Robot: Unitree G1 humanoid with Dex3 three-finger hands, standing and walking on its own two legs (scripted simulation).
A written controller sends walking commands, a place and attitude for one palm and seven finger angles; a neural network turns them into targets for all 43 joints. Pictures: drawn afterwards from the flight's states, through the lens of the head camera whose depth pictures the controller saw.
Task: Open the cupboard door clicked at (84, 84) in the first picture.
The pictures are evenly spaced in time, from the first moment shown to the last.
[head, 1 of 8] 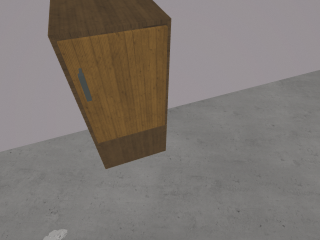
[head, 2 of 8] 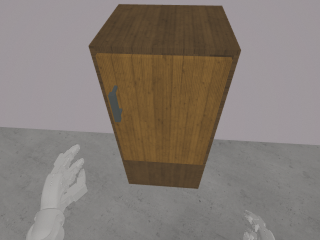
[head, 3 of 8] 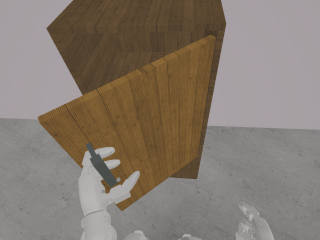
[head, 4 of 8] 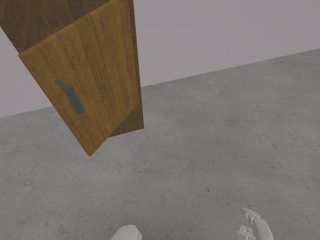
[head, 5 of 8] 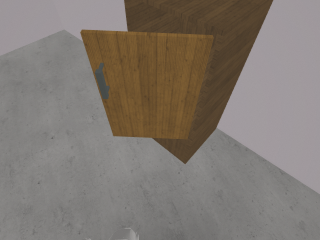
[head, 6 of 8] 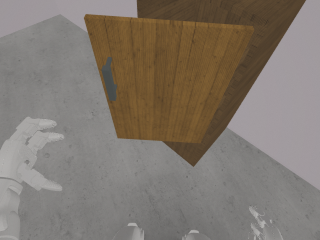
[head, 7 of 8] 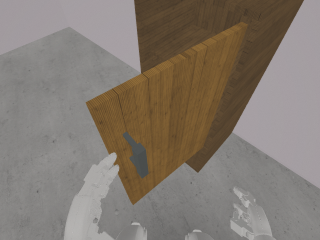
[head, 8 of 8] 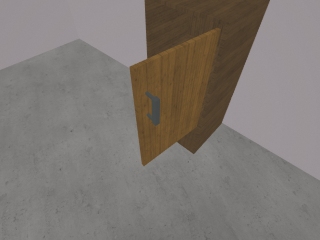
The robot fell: no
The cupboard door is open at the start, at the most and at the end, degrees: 0 83 83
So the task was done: yes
